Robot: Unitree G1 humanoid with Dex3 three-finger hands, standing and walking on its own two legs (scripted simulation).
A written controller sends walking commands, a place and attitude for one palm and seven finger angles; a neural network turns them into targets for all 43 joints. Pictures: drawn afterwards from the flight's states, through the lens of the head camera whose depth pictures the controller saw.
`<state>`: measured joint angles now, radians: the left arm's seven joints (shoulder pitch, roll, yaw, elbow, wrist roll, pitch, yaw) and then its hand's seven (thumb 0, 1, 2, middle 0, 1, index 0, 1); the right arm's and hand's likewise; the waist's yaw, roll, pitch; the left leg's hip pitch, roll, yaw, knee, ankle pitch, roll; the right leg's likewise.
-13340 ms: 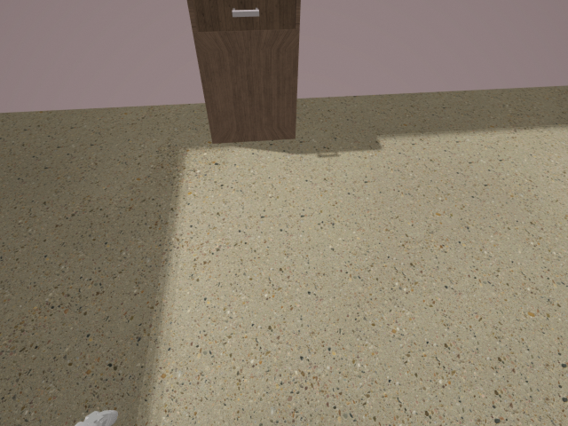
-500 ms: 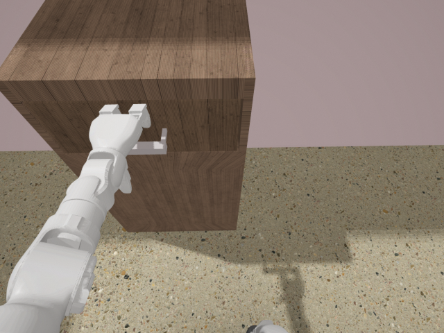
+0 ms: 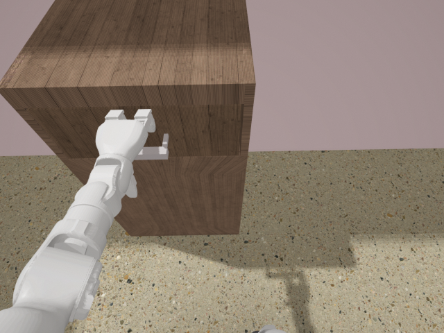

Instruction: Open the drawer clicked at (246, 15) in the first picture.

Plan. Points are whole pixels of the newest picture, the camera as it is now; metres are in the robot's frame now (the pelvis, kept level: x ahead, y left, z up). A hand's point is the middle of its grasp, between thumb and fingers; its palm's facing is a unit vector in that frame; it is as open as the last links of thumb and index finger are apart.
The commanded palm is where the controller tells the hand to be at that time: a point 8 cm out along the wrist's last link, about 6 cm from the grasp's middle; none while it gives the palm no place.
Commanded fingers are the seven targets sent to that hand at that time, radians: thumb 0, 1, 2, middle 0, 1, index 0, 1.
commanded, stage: move the hooked fingers above the handle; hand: left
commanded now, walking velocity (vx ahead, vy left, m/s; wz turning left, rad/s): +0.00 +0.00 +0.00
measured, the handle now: (143, 146) +0.51 +0.18 -0.03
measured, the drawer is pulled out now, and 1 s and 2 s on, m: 0.00 0.00 0.00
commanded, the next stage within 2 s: lower the fingers behind the handle in 0.20 s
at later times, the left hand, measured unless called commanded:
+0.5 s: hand (130, 162) +0.44 +0.18 +0.02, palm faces -0.05 -0.02 -1.00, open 13.9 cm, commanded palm +0.42 +0.19 +0.07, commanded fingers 0.00 -0.50 0.30 -0.30 -1.20 -0.30 -1.20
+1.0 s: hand (135, 166) +0.45 +0.19 -0.02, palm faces -0.06 -0.02 -1.00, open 13.9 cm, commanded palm +0.43 +0.20 +0.04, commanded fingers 0.00 -0.50 0.30 -0.30 -1.20 -0.30 -1.20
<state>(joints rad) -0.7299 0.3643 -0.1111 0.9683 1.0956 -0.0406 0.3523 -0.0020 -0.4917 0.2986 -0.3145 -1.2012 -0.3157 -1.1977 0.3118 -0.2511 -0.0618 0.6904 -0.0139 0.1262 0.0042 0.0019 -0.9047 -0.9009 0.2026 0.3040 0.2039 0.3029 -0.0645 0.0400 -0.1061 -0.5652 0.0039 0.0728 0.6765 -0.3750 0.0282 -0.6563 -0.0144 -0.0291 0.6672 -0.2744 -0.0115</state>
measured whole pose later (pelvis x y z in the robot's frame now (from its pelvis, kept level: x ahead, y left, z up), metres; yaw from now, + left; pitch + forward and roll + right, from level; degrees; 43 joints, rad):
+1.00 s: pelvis -0.01 +0.00 -0.02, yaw +0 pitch +20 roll +0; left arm -0.76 0.41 -0.05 1.07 1.12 -0.08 0.42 0.00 -0.49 0.30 -0.31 -1.20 -0.32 -1.20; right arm 0.33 -0.26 -0.06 0.71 -0.03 0.10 0.00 0.00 -0.90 -0.90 0.20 0.30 0.20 0.30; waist -0.11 0.03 -0.13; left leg -0.75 0.02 0.07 0.82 -0.42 0.03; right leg -0.83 -0.01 -0.03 0.79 -0.30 -0.02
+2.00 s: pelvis -0.01 -0.01 -0.03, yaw +0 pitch +22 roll +0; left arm -0.74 0.37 -0.08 1.06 1.13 -0.03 0.47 0.00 -0.49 0.30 -0.28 -1.20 -0.30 -1.20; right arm 0.30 -0.26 -0.06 0.71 -0.04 0.11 0.00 0.00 -0.90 -0.90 0.20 0.30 0.20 0.30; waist -0.10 0.04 -0.16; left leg -0.85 0.02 0.06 0.93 -0.47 0.02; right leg -0.93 -0.01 -0.04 0.90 -0.35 -0.02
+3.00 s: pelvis -0.01 +0.00 -0.03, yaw -1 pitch +22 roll +0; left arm -0.71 0.38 -0.06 1.01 1.12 -0.03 0.44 0.00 0.73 0.79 -0.32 -1.35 -0.36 -1.32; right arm 0.31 -0.25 -0.05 0.69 -0.03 0.11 0.00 0.00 -0.90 -0.90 0.20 0.30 0.20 0.30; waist -0.10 0.04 -0.16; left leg -0.84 0.02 0.08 0.92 -0.47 0.03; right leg -0.93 0.00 -0.02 0.89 -0.35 -0.01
